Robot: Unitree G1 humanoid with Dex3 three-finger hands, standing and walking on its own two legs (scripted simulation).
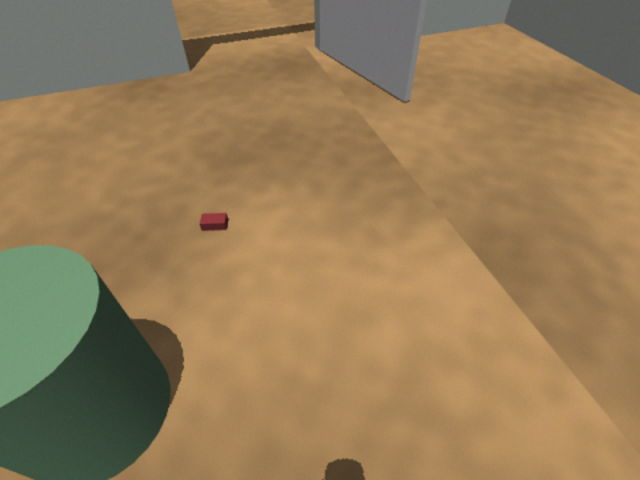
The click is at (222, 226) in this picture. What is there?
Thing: flat box
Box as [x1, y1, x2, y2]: [200, 213, 227, 230]
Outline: 201,215 200,226 202,230 226,229 226,213 207,213
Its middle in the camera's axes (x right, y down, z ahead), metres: -0.48 -0.09 +1.74
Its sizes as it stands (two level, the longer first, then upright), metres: 0.111 0.066 0.043
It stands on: the floor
